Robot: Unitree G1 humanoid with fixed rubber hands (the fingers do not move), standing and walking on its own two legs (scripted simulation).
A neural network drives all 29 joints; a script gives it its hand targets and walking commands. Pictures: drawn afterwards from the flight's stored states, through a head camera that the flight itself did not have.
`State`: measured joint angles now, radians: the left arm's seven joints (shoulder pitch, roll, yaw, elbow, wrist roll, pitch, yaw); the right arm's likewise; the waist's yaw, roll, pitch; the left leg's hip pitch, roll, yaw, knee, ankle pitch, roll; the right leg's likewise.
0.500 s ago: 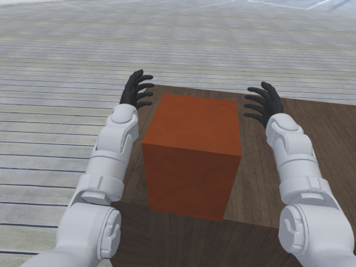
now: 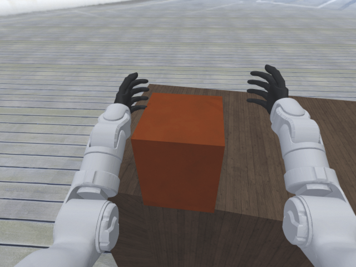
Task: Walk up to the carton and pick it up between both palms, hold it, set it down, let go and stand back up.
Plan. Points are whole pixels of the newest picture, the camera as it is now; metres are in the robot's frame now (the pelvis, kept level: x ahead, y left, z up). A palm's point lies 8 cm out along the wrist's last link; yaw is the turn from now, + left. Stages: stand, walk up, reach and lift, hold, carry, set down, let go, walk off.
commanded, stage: set down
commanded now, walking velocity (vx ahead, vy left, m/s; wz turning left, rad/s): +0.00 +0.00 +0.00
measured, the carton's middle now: (182, 151) +0.44 -0.01 +0.06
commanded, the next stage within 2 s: none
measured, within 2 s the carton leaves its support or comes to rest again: neither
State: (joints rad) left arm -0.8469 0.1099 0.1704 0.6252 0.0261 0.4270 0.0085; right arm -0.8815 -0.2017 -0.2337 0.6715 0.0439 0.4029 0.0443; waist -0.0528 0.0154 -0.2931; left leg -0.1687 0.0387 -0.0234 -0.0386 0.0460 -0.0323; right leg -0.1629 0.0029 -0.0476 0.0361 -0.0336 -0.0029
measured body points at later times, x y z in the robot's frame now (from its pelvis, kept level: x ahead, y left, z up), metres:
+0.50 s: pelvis -0.04 +0.03 -0.01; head -0.03 +0.03 +0.44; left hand +0.43 +0.15 +0.21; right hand +0.40 -0.20 +0.20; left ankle +0.00 +0.14 -0.76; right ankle -0.03 -0.11 -0.76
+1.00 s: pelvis +0.02 +0.01 -0.01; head +0.06 +0.01 +0.44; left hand +0.49 +0.14 +0.14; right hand +0.44 -0.26 +0.12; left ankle +0.00 +0.15 -0.75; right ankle -0.03 -0.11 -0.75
